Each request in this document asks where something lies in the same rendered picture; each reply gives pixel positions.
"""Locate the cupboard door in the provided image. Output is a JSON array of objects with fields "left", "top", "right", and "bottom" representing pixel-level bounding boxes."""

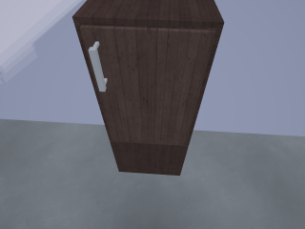
[{"left": 80, "top": 25, "right": 215, "bottom": 146}]

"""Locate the handle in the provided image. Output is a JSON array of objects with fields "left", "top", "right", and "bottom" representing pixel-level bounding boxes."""
[{"left": 89, "top": 41, "right": 108, "bottom": 92}]

